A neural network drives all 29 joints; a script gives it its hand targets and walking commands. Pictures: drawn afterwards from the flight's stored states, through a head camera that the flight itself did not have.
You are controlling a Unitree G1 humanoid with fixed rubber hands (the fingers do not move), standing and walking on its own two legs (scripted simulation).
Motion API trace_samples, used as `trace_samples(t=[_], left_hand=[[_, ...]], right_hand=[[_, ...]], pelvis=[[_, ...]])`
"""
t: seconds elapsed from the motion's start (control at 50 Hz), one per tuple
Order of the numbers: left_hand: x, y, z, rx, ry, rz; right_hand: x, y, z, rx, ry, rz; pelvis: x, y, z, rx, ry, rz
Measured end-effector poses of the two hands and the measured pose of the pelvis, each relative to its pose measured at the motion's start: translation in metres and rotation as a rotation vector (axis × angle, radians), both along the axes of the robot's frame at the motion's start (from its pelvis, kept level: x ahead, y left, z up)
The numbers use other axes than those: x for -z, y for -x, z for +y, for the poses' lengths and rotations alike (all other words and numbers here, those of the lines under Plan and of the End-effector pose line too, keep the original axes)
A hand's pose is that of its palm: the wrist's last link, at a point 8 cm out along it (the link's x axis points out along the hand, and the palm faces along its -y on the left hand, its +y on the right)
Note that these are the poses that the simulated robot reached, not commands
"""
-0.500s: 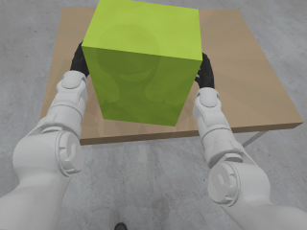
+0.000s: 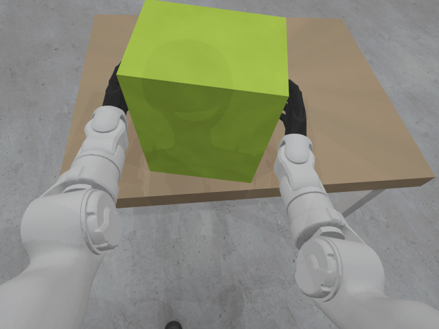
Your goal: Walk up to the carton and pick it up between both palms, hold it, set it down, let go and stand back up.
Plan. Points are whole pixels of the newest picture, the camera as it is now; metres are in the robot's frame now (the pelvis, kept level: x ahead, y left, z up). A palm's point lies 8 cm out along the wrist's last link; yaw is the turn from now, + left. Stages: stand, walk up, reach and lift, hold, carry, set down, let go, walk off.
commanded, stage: reach and lift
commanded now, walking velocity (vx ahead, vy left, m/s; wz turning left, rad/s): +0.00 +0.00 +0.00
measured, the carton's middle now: (207, 106) +0.50 -0.01 +0.08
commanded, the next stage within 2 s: none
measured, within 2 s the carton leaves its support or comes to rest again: leaves its support in 0.06 s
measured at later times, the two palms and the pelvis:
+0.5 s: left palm (111, 121) +0.47 +0.15 +0.10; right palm (295, 142) +0.40 -0.15 +0.09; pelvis -0.02 +0.00 +0.00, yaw -1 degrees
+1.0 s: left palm (96, 139) +0.43 +0.17 +0.10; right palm (292, 152) +0.38 -0.14 +0.11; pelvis -0.04 +0.01 +0.00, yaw -1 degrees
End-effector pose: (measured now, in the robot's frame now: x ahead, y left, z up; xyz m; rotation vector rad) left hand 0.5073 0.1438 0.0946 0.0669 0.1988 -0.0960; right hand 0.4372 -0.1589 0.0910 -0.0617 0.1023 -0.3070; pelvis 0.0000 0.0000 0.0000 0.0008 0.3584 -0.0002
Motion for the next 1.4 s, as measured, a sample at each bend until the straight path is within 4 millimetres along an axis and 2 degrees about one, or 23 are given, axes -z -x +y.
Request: trace_samples(t=[0.56,0.98,1.1,1.3,1.4], left_hand=[[-0.002,0.041,0.009,-0.040,0.036,-0.055],[-0.002,0.072,0.027,-0.060,0.040,-0.035],[-0.009,0.082,0.033,-0.069,0.020,-0.034],[-0.041,0.098,0.039,-0.099,0.028,-0.053],[-0.047,0.110,0.045,-0.112,0.017,-0.021]], right_hand=[[-0.003,0.037,0.008,-0.033,0.003,-0.058],[-0.014,0.059,0.023,-0.077,0.016,-0.033],[-0.024,0.064,0.028,-0.085,0.014,-0.028],[-0.059,0.071,0.035,-0.086,-0.016,-0.054],[-0.070,0.077,0.041,-0.095,-0.021,-0.024]], pelvis=[[0.000,0.022,0.003,0.008,0.012,-0.031],[0.000,0.040,0.013,0.008,0.026,-0.057],[0.001,0.044,0.015,0.008,0.029,-0.062],[0.000,0.053,0.020,0.007,0.035,-0.089],[-0.001,0.060,0.023,0.005,0.037,-0.149]])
